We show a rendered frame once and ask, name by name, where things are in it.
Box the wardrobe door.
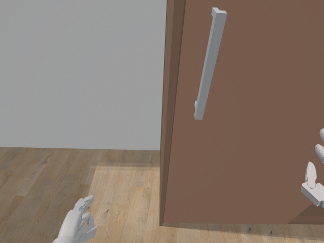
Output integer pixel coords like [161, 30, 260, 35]
[297, 203, 324, 217]
[164, 0, 324, 224]

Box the left robot hand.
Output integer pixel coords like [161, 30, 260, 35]
[58, 195, 97, 243]

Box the right robot hand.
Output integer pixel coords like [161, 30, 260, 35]
[301, 129, 324, 208]

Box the handle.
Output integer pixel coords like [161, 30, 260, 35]
[194, 7, 227, 120]

